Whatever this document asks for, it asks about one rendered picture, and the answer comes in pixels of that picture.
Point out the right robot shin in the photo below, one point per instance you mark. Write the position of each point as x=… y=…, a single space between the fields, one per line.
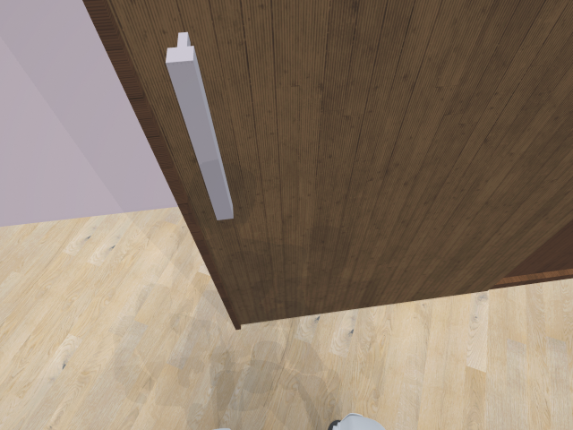
x=351 y=414

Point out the wardrobe door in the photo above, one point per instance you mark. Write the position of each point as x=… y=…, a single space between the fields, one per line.
x=376 y=151
x=554 y=255

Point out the handle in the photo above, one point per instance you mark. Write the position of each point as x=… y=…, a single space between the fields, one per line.
x=184 y=71

